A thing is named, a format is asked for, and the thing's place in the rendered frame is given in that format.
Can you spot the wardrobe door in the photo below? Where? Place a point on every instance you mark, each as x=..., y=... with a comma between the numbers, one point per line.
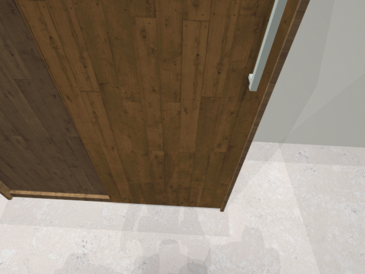
x=158, y=90
x=40, y=148

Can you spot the handle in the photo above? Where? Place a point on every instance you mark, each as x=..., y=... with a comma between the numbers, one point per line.
x=272, y=27

